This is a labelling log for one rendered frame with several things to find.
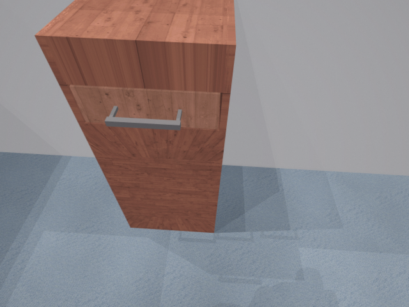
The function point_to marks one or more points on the handle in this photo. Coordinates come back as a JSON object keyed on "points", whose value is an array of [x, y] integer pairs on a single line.
{"points": [[112, 121]]}

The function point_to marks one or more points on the drawer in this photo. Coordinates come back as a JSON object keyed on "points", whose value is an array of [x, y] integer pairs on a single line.
{"points": [[200, 109]]}

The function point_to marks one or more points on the cabinet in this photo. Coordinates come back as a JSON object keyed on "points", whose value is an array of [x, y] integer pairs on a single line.
{"points": [[162, 179]]}

